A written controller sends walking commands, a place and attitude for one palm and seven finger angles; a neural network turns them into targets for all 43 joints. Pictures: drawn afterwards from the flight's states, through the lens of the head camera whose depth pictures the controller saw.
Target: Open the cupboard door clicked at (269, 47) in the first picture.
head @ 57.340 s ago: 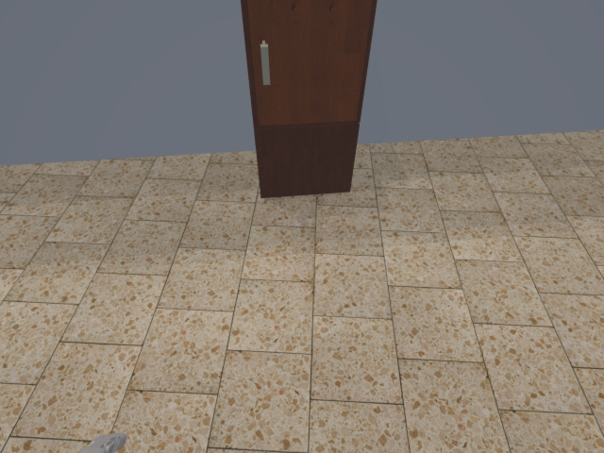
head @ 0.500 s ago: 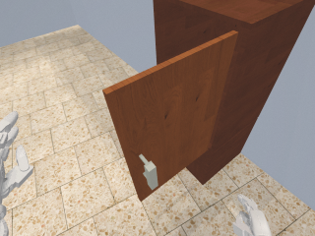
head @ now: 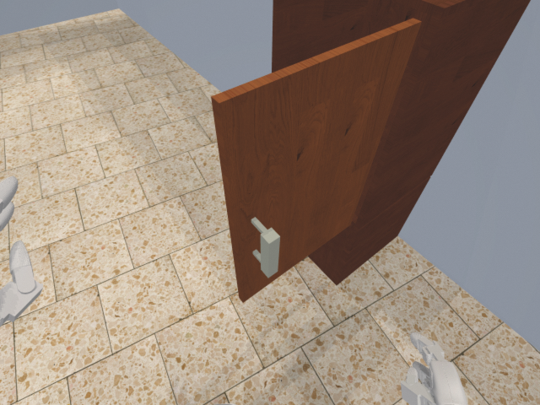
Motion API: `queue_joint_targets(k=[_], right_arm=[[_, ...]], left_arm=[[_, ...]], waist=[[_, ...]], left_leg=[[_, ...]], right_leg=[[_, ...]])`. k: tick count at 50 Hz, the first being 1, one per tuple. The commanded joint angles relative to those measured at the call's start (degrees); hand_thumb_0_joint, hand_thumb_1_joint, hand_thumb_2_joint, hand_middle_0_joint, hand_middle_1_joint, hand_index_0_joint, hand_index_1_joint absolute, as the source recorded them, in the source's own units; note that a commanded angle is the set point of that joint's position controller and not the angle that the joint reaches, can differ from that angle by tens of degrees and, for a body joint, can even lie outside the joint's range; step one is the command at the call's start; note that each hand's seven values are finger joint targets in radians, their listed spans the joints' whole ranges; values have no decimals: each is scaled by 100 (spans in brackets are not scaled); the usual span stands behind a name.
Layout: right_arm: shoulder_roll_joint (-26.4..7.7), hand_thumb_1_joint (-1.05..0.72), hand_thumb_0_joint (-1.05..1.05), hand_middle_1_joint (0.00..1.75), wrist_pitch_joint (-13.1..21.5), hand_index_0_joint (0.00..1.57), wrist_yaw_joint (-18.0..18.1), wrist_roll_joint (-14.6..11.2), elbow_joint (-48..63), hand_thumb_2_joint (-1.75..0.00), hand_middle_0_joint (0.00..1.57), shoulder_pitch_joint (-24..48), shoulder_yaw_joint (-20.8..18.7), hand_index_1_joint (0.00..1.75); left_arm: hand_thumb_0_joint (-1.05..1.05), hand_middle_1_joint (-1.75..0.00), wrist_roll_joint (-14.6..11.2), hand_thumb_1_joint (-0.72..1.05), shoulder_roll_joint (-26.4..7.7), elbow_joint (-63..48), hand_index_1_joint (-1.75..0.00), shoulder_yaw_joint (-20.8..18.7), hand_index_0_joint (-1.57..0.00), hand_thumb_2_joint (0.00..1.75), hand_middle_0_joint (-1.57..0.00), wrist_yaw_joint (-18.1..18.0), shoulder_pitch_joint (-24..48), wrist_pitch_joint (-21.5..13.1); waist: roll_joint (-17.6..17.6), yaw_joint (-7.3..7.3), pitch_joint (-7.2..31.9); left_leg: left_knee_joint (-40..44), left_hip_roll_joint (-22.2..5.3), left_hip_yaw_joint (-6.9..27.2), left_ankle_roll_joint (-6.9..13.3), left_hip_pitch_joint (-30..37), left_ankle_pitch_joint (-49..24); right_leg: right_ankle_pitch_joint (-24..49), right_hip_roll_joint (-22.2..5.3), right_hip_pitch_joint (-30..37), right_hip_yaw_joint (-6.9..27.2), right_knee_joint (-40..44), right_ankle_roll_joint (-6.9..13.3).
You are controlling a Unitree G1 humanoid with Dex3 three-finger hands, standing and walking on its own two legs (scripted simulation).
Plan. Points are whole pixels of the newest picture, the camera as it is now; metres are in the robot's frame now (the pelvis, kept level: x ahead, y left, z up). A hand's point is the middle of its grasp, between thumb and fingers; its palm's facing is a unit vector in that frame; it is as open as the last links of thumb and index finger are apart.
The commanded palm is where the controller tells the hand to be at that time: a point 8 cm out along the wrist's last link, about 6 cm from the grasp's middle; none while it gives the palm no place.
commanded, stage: step back with the hand held close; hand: left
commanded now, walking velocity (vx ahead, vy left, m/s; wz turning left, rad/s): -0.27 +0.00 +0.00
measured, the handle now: (263, 246) +0.41 +0.04 -0.08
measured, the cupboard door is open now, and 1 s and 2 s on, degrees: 90 90 90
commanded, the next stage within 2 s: stop stepping back and stand still in 0.38 s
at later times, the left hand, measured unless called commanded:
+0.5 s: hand out of the picture +0.10 +0.29 +0.17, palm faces +0.50 -0.74 -0.45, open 7.4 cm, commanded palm +0.02 +0.31 +0.18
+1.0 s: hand out of the picture +0.02 +0.23 +0.17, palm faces +0.42 -0.78 -0.47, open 7.4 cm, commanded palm -0.05 +0.27 +0.18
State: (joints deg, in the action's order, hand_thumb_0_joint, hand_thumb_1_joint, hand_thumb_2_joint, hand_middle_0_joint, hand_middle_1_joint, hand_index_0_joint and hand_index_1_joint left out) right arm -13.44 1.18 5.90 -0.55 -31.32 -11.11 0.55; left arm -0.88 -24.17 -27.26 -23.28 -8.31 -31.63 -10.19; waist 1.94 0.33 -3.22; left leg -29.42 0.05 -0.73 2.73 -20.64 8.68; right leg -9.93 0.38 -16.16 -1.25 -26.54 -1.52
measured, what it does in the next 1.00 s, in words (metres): walks backwards: right foot, then right foot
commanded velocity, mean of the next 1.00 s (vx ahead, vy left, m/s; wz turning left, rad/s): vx -0.05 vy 0.03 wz -0.06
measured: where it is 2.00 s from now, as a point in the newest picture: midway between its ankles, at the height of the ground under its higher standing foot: outside the picture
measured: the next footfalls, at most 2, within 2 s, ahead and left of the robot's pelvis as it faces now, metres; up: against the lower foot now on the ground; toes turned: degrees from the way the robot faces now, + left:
right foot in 0.66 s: -0.31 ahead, -0.12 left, +0.00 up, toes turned -2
right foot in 0.94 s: -0.18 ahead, -0.09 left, +0.00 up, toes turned -5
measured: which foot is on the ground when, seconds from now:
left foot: down 0.00-0.94, up 0.96-1.00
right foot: down 0.00-0.34, up 0.36-0.64, down 0.66-0.84, up 0.86-0.92, down 0.94-1.00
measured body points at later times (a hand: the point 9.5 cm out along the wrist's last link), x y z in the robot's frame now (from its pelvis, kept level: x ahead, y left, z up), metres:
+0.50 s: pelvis -0.10 +0.00 +0.00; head -0.08 +0.03 +0.45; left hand +0.06 +0.32 +0.19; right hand +0.10 -0.21 -0.07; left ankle +0.03 +0.09 -0.73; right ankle -0.19 -0.14 -0.66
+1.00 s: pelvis -0.20 -0.03 -0.02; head -0.22 -0.04 +0.43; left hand -0.01 +0.27 +0.19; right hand -0.08 -0.30 -0.11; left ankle -0.08 +0.08 -0.68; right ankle -0.26 -0.10 -0.74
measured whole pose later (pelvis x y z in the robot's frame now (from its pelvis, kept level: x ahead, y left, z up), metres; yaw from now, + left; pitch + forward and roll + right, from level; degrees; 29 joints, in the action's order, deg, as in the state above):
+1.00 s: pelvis -0.20 -0.03 -0.02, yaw -2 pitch -2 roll +2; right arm -13.9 4.0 4.3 -0.1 -38.8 -15.2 -1.2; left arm -2.7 -25.6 -22.9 -25.4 -8.2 -28.1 -10.4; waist -0.8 2.8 2.0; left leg -56.3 1.5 -2.4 -0.9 -36.1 17.7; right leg -27.1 0.6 -11.0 -3.4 -39.8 4.4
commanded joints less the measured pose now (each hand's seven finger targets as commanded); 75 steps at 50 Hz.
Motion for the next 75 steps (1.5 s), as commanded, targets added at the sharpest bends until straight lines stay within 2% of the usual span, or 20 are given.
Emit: queue_joint_targets(k=[1, 12, 16, 19, 23, 29, 34, 37, 40, 42, 45, 46, 47, 48, 52, 59, 62, 64, 72, 75], right_arm=[[-822, -90, 0, 30, 480, 20, 30, 18, 958, -90, 20, 632, -358, 30], [-475, -90, 0, 30, 571, 20, -117, 71, 383, -90, 20, 323, -405, 30], [-741, -90, 0, 30, 601, 20, 38, -2, 507, -90, 20, 666, -375, 30], [-710, -90, 0, 30, 715, 20, -20, 128, 554, -90, 20, 759, -446, 30], [-636, -90, 0, 30, 817, 20, -211, 95, 513, -90, 20, 850, -546, 30], [-443, -90, 0, 30, 966, 20, -255, 108, 408, -90, 20, 415, -304, 30], [-326, -90, 0, 30, 699, 20, -241, 130, 359, -90, 20, 513, -185, 30], [-530, -90, 0, 30, 732, 20, -173, -52, 513, -90, 20, 497, -347, 30], [-625, -90, 0, 30, 716, 20, -85, -82, 328, -90, 20, 317, -284, 30], [-640, -90, 0, 30, 724, 20, -102, 50, 333, -90, 20, 529, -287, 30], [-612, -90, 0, 30, 658, 20, -51, 46, 320, -90, 20, 660, -300, 30], [-547, -90, 0, 30, 586, 20, -63, -2, 353, -90, 20, 632, -350, 30], [-509, -90, 0, 30, 511, 20, -127, -93, 340, -90, 20, 577, -429, 30], [-734, -90, 0, 30, 573, 20, -183, 39, 196, -90, 20, 684, -454, 30], [-474, -90, 0, 30, 747, 20, -171, 38, 128, -90, 20, 401, -290, 30], [-382, -90, 0, 30, 1150, 20, 33, 89, 156, -90, 20, 104, -332, 30], [-637, -90, 0, 30, 1036, 20, -89, 26, 349, -90, 20, -23, -483, 30], [-471, -90, 0, 30, 1057, 20, -179, 24, 272, -90, 20, -117, -450, 30], [-389, -90, 0, 30, 780, 20, -269, -51, 370, -90, 20, 219, -331, 30], [-337, -90, 0, 30, 698, 20, -227, -32, 347, -90, 20, 343, -248, 30]], left_arm=[[0, -30, 124, 90, -1001, -1334, -30, -966, -20, 90, -20, -157, 280, -478], [0, -30, -57, 90, -1133, -1319, -30, -806, -20, 90, -20, -241, 525, -486], [0, -30, -29, 90, -1121, -1345, -30, -825, -20, 90, -20, -224, 968, -454], [0, -30, 108, 90, -1013, -1071, -30, -1030, -20, 90, -20, -155, 705, -532], [0, -30, -38, 90, -978, -1641, -30, -882, -20, 90, -20, -139, 664, -491], [0, -30, -306, 90, -937, -2038, -30, -790, -20, 90, -20, -143, 112, -515], [0, -30, -359, 90, -1885, -2032, -30, -1641, -20, 90, -20, -236, 121, -627], [0, -30, -338, 90, -1384, -1658, -30, -1303, -20, 90, -20, -214, 239, -426], [0, -30, -330, 90, -1283, -1161, -30, -1109, -20, 90, -20, -148, 231, -385], [0, -30, -314, 90, -1266, -902, -30, -1076, -20, 90, -20, -152, 422, -387], [0, -30, -213, 90, -1132, -255, -30, -1041, -20, 90, -20, -137, 342, -203], [0, -30, -182, 90, -1117, -99, -30, -985, -20, 90, -20, -113, 130, -194], [0, -30, -110, 90, -1155, -232, -30, -855, -20, 90, -20, -90, 146, -245], [0, -30, -175, 90, -1258, -747, -30, -868, -20, 90, -20, -110, 530, -381], [0, -30, -88, 90, -1212, -918, -30, -822, -20, 90, -20, -35, 454, -642], [0, -30, -56, 90, -1037, -1101, -30, -818, -20, 90, -20, -329, 537, -644], [0, -30, -111, 90, -1108, -1613, -30, -917, -20, 90, -20, -351, 298, -689], [0, -30, -79, 90, -1009, -1204, -30, -951, -20, 90, -20, -304, -132, -595], [0, -30, -199, 90, -959, -726, -30, -966, -20, 90, -20, -182, -431, -405], [0, -30, -136, 90, -990, -571, -30, -914, -20, 90, -20, -198, -46, -431]], waist=[[964, -127, 664], [-1260, 148, 904], [795, -30, 501], [1558, -77, 694], [594, -180, 1030], [1556, -77, 1499], [-676, -81, 1575], [-1142, 45, 1700], [355, 252, 1603], [1352, 66, 996], [814, -125, -215], [-164, -242, -356], [-2118, -234, -675], [-1705, -144, -778], [-426, 131, -195], [-533, -26, 1336], [961, 8, 1817], [951, 24, 1239], [-1325, 128, 760], [-978, 46, 740]], left_leg=[[1891, -928, 1034, 346, -2438, 3408], [-1270, 81, -129, -348, 904, 1015], [1281, -1170, 1029, 92, -528, 570], [2701, -2258, 2114, 766, -2620, 3611], [1873, -1822, 1169, 588, -844, 2041], [2122, -907, 361, -448, 1057, 1764], [-1285, -245, -281, -274, 976, 243], [-517, -19, -641, -65, 1085, -1121], [-233, -477, 214, 463, 2402, -1546], [1850, -1443, 1865, 723, 898, 2369], [1931, -1034, 726, -220, -2365, 3376], [47, -360, -75, -399, -2599, 2955], [-3493, 316, -300, -461, -1823, 1884], [-4995, 332, 314, -548, -1971, 1371], [-3784, -323, 36, -429, -2045, 455], [656, 180, -841, -97, 886, 85], [191, -1579, 1098, 645, 3068, -3386], [236, -1571, 925, 658, 2900, -3899], [-1118, -150, -268, -348, -57, 718], [-1224, -206, 45, -300, -279, 1634]], right_leg=[[-220, 402, 2345, 77, -1108, -41], [350, -1155, -1315, 1586, 953, 646], [-152, 319, 28, 356, -880, -34], [-1245, 692, 1508, 411, -3904, -29], [-1577, 474, 332, 266, -3753, 60], [-2351, 663, 588, -675, 53, 343], [1416, -1501, -94, 1054, 1143, 853], [4013, -864, 1008, 405, -124, 262], [2153, -275, -322, -144, -1582, -156], [-2555, 305, -365, -229, -2665, 83], [-2870, 367, 1522, -526, -1085, 527], [-2964, -144, 1247, 187, 169, 744], [-4366, -1971, -1230, 2991, 2198, 1131], [-4150, -2603, -2124, 3693, 2661, 1298], [-1348, -1358, -291, 1301, 1496, 899], [3058, -1016, 1425, 638, -419, 526], [-690, -192, -750, 29, -1890, 21], [-1735, -23, -1215, -150, -1549, 98], [2146, -1326, 853, 1577, 671, 658], [2518, -1539, 1045, 1462, 580, 794]])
